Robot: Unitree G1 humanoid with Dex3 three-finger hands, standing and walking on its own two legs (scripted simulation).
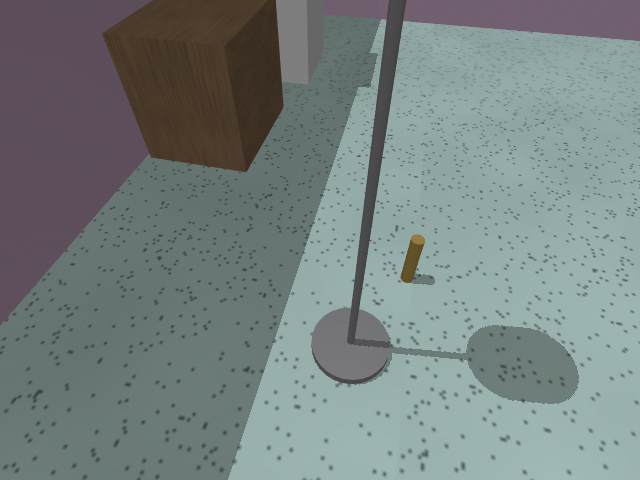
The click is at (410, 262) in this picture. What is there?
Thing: slim round
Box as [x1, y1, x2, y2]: [401, 234, 424, 282]
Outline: 417,234 411,237 401,273 401,279 405,282 409,282 412,279 424,242 424,238
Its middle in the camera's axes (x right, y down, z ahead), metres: +0.36 +0.06 +1.46
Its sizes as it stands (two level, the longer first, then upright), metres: 0.049 0.049 0.233
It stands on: the floor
